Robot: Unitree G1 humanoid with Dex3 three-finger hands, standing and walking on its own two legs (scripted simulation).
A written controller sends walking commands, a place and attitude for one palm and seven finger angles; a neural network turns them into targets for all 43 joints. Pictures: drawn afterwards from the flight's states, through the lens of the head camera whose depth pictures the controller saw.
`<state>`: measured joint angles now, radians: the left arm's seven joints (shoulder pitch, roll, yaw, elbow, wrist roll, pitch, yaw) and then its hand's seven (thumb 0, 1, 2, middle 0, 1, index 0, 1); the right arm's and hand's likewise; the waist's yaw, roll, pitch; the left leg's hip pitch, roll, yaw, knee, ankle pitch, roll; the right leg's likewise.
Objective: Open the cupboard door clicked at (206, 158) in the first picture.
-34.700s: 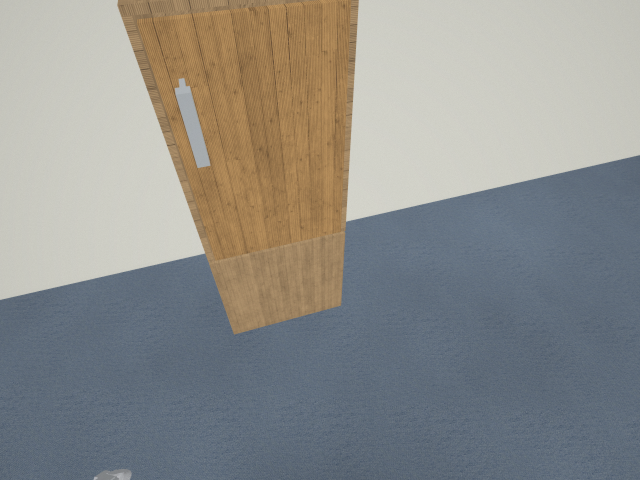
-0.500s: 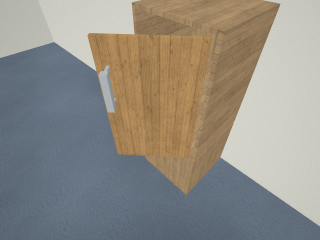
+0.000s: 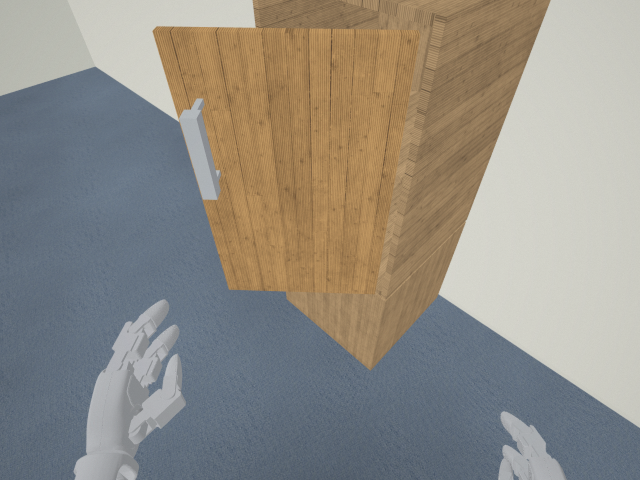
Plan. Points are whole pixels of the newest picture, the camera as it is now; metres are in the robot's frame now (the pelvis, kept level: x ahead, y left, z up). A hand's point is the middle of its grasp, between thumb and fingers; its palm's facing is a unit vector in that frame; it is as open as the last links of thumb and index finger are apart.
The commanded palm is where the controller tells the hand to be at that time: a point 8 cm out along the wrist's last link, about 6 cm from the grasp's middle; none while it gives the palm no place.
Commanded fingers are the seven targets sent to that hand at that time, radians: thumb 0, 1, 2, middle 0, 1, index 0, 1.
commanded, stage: raise the hand with hooked fingers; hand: left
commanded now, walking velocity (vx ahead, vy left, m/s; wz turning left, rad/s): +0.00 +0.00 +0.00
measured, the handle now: (205, 150) +0.58 +0.20 +0.12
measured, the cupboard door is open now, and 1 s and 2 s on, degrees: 42 42 42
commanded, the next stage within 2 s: move the hooked fingers beside the handle in 1.84 s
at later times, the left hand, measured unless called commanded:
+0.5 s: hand (148, 376) +0.24 +0.21 +0.04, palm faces +0.01 -1.00 -0.06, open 10.6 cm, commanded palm +0.20 +0.27 +0.05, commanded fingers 0.00 -0.01 0.51 -0.27 -0.88 -0.27 -0.88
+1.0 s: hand (102, 311) +0.29 +0.26 +0.10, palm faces +0.05 -1.00 -0.06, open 13.4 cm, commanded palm +0.27 +0.31 +0.11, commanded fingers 0.00 -0.50 0.30 -0.30 -1.20 -0.30 -1.20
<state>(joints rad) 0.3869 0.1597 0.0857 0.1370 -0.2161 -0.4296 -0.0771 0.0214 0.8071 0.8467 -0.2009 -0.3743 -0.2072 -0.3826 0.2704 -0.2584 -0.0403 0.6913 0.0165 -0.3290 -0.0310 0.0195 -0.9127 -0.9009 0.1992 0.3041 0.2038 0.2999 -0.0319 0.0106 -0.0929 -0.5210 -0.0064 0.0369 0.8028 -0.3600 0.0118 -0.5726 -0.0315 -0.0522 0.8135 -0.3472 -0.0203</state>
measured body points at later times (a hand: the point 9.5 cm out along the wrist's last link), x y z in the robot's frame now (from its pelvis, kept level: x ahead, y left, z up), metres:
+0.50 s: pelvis +0.04 +0.00 -0.02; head +0.08 +0.00 +0.42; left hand +0.23 +0.27 +0.04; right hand +0.23 -0.20 -0.10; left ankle +0.03 +0.11 -0.70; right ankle +0.06 -0.11 -0.70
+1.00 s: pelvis +0.05 +0.01 +0.00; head +0.07 +0.01 +0.45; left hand +0.28 +0.32 +0.10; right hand +0.24 -0.23 -0.05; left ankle +0.03 +0.11 -0.70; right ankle +0.06 -0.11 -0.70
